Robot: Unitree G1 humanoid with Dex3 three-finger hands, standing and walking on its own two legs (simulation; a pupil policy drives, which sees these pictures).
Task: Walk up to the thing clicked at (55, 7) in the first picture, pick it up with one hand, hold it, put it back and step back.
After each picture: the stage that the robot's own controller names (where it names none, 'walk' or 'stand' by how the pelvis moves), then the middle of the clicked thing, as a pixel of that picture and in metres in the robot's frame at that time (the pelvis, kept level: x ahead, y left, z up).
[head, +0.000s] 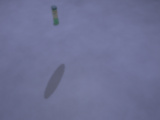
stand; (55, 15) +1.81 +0.36 -0.66
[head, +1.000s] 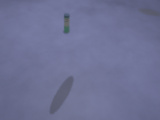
walk; (66, 23) +1.69 +0.16 -0.64
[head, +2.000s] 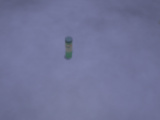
walk; (68, 48) +1.09 +0.12 -0.64
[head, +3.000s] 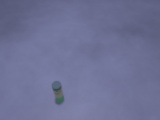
walk; (58, 92) +0.64 +0.20 -0.64
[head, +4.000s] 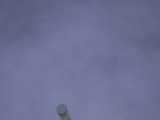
walk; (64, 115) +0.43 +0.21 -0.63
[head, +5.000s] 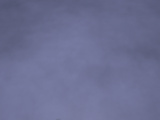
stand; out of the picture +0.37 +0.19 -0.65
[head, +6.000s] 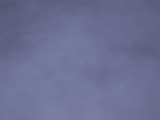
stand; out of the picture +0.34 +0.20 -0.65
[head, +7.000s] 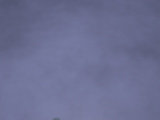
stand; out of the picture +0.37 +0.20 -0.66
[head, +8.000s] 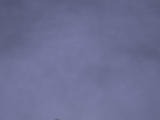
stand; out of the picture +0.36 +0.19 -0.66
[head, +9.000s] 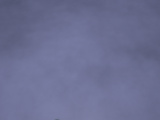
go down; out of the picture +0.36 +0.19 -0.66
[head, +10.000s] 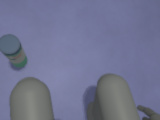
go down; (15, 53) +0.44 +0.24 -0.27
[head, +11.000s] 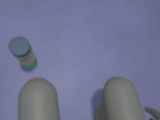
approach; (25, 55) +0.43 +0.24 -0.26
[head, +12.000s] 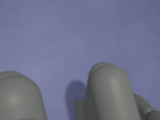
close in; out of the picture +0.41 +0.28 -0.15
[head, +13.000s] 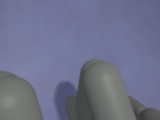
close; out of the picture +0.41 +0.29 -0.15
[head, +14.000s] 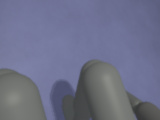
lift; out of the picture +0.39 +0.29 -0.16
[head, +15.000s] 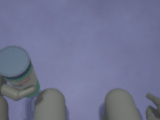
lift; (23, 77) +0.32 +0.20 -0.01
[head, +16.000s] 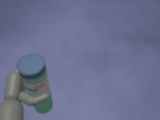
hold; (38, 88) +0.31 +0.16 +0.02
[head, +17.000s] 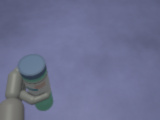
hold; (39, 87) +0.31 +0.16 +0.02
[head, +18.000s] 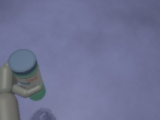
crouch; (31, 79) +0.35 +0.18 -0.02
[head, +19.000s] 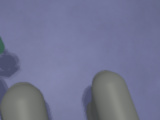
lower; out of the picture +0.48 +0.25 -0.05
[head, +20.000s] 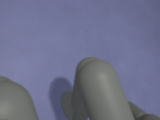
lower; out of the picture +0.44 +0.30 -0.16
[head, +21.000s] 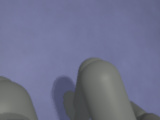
lower; out of the picture +0.42 +0.30 -0.16
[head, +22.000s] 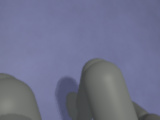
lower; out of the picture +0.40 +0.29 -0.16
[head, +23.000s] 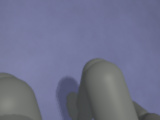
lower; out of the picture +0.40 +0.29 -0.16
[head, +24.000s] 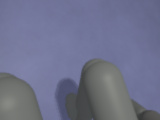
open; out of the picture +0.40 +0.28 -0.16
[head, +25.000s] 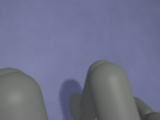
stand; out of the picture +0.39 +0.28 -0.16
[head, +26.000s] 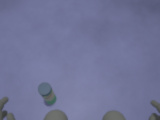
walk; (48, 94) +0.40 +0.21 -0.48
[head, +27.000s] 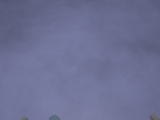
stand; out of the picture +0.38 +0.19 -0.60
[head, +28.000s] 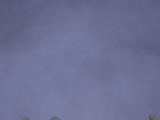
stand; out of the picture +0.36 +0.19 -0.60
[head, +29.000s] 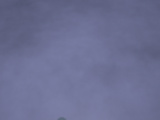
stand; out of the picture +0.38 +0.18 -0.65
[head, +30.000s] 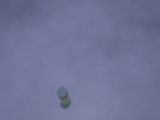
walk; (64, 97) +0.46 +0.18 -0.63
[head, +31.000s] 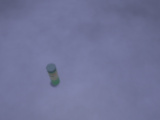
walk; (53, 75) +0.65 +0.26 -0.62
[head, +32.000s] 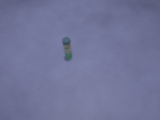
stand; (67, 49) +0.99 +0.18 -0.63
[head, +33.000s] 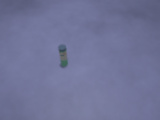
stand; (63, 56) +0.99 +0.20 -0.64
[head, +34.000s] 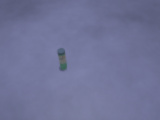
stand; (62, 59) +1.02 +0.22 -0.66
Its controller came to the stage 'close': yes
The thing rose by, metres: 0.67
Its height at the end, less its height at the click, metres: +0.00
